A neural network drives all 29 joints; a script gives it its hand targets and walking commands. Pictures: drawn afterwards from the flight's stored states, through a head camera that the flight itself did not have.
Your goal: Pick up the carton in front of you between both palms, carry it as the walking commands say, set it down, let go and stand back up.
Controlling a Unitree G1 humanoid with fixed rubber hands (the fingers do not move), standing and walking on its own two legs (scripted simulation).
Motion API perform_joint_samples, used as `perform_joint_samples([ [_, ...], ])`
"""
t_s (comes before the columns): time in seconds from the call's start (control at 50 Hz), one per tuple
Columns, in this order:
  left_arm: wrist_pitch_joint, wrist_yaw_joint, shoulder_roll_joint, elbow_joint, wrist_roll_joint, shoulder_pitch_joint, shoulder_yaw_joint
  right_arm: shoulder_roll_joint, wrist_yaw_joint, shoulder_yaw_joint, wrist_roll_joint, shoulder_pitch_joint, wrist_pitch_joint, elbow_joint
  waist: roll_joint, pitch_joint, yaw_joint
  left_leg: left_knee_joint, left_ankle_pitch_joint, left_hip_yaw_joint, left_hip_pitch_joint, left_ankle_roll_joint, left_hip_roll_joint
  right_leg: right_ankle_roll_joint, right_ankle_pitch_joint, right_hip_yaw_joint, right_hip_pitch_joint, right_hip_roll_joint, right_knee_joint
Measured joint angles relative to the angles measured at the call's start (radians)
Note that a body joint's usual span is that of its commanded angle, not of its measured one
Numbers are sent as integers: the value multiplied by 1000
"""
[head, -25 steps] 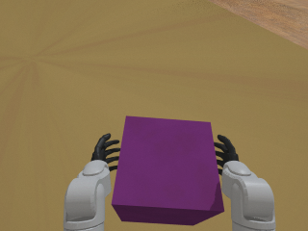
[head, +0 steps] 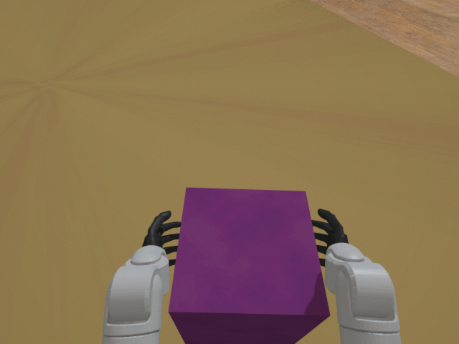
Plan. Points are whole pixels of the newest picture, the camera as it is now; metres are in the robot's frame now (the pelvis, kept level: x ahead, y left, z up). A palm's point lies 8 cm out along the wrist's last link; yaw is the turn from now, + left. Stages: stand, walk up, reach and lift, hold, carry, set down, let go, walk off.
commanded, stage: carry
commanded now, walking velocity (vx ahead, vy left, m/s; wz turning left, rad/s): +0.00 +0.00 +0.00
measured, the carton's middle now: (242, 272) +0.28 +0.00 -0.02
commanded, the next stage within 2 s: hold in 0.84 s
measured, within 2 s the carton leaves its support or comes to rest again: neither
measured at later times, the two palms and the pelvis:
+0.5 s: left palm (155, 275) +0.25 +0.15 +0.03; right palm (330, 272) +0.25 -0.14 +0.03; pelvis -0.03 +0.00 +0.00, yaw +0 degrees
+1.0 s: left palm (148, 285) +0.23 +0.15 +0.04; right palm (334, 282) +0.23 -0.14 +0.04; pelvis -0.05 +0.01 +0.01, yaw -1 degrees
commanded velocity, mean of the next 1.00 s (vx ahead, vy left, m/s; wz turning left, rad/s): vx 0.00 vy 0.00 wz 0.00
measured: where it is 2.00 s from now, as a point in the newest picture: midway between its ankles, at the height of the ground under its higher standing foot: outside the picture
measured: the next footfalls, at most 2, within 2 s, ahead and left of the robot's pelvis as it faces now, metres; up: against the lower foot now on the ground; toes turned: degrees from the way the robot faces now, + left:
none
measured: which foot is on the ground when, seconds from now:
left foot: down 0.00-1.00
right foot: down 0.00-1.00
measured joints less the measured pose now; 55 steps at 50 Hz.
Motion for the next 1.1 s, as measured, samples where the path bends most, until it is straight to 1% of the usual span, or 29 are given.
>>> perform_joint_samples([
  [0.2, -125, -27, -3, 168, 52, -34, 21, 5, 40, -24, -55, -39, -142, 175, -2, 7, 0, -19, 32, 1, -5, 6, -4, -2, 32, -2, -5, -3, -18],
  [0.44, -357, -80, -8, 415, 99, -72, 87, 8, 101, -83, -103, -63, -378, 406, -1, 20, 1, -26, 59, 3, -20, 12, -5, -4, 62, -1, -19, -4, -29],
  [0.52, -438, -88, -11, 488, 110, -96, 117, 12, 109, -111, -112, -85, -460, 479, -1, 33, -1, -27, 67, 3, -26, 14, -5, -5, 72, -1, -24, -4, -32],
  [0.58, -478, -87, -13, 509, 110, -106, 129, 14, 107, -122, -111, -96, -500, 499, 0, 42, -2, -27, 72, 3, -31, 15, -6, -5, 77, -2, -28, -5, -32],
  [0.66, -490, -80, -13, 488, 99, -104, 127, 14, 100, -119, -99, -96, -511, 479, 0, 48, -2, -24, 74, 2, -36, 16, -6, -4, 80, -2, -34, -6, -30],
  [0.74, -466, -77, -11, 449, 87, -93, 116, 12, 97, -108, -88, -86, -488, 442, 0, 42, -1, -19, 73, 2, -41, 17, -6, -4, 79, -2, -38, -7, -26],
  [0.84, -444, -82, -10, 452, 92, -88, 113, 11, 102, -108, -93, -81, -468, 445, 0, 26, 0, -15, 70, 2, -43, 17, -5, -3, 77, -2, -39, -8, -23],
  [0.86, -446, -85, -10, 453, 94, -87, 114, 12, 103, -109, -94, -81, -469, 446, 0, 46, 0, -27, 85, -13, -21, 30, -14, -10, 85, 8, -17, -3, -35],
  [0.88, -447, -90, -10, 449, 97, -82, 112, 11, 106, -107, -96, -76, -470, 442, 0, 71, -1, -49, 93, -55, 9, 33, -29, 5, 97, 56, 15, 12, -62],
  [0.9, -448, -94, -9, 444, 100, -76, 109, 10, 111, -103, -97, -70, -470, 435, 0, 91, 0, -77, 99, -96, 40, 19, -43, 14, 111, 92, 43, 24, -86],
  [0.92, -448, -97, -7, 439, 101, -69, 107, 9, 114, -100, -98, -66, -469, 431, 4, 108, 2, -102, 145, -137, 67, 13, -54, 8, 121, 119, 68, 36, -107],
  [0.94, -450, -99, -7, 439, 102, -65, 107, 8, 117, -99, -99, -64, -471, 435, 6, 118, 5, -119, 142, -159, 90, 11, -61, 7, 129, 133, 87, 42, -124],
  [0.96, -450, -101, -6, 442, 101, -63, 109, 8, 119, -98, -102, -64, -473, 440, 7, 126, 5, -131, 130, -172, 107, 10, -65, 8, 138, 141, 101, 45, -137],
  [1.1, -454, -115, -13, 505, 124, -104, 140, 13, 128, -124, -119, -91, -469, 482, 6, 142, -3, -140, 138, -186, 144, 11, -75, 12, 161, 156, 143, 46, -155],
])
